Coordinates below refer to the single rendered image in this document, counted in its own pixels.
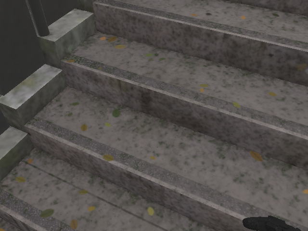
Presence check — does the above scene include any right robot hand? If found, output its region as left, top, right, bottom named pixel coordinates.
left=243, top=216, right=301, bottom=231

